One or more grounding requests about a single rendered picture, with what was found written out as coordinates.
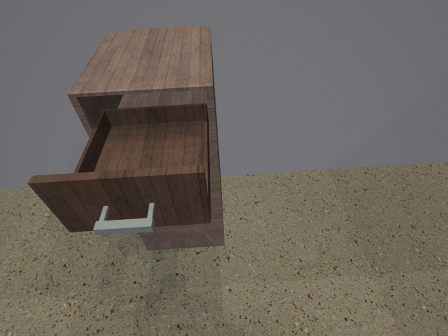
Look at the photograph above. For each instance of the handle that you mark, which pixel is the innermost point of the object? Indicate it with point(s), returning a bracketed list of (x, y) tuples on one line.
[(111, 227)]

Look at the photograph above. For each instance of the cabinet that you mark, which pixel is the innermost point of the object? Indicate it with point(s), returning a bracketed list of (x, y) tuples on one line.
[(157, 67)]

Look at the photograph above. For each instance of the drawer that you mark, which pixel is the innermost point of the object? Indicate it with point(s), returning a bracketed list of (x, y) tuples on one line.
[(134, 157)]

